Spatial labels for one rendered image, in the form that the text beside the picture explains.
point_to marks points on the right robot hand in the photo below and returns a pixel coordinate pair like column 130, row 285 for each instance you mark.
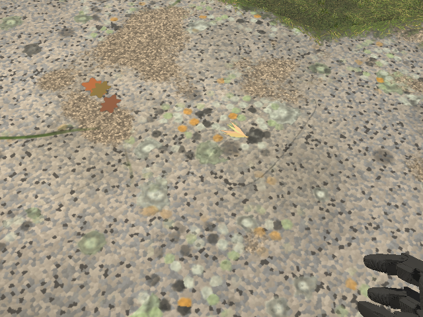
column 410, row 302

